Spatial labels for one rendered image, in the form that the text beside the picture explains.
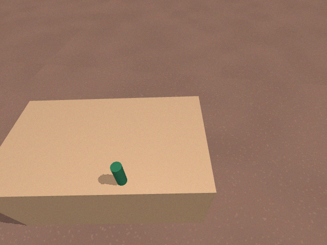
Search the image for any can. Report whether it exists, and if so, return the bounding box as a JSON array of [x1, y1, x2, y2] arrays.
[[110, 162, 127, 186]]

